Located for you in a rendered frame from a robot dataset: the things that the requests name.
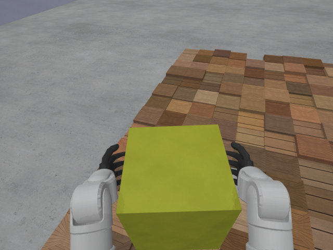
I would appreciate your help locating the robot left forearm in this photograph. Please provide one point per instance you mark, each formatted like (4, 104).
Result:
(91, 212)

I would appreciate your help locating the robot left hand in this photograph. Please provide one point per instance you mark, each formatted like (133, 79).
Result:
(108, 159)

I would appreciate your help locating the robot right forearm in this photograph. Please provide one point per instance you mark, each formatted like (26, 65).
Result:
(268, 210)

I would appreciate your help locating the carton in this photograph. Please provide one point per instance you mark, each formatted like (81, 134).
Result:
(177, 190)

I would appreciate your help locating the robot right hand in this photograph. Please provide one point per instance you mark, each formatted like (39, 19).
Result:
(243, 159)

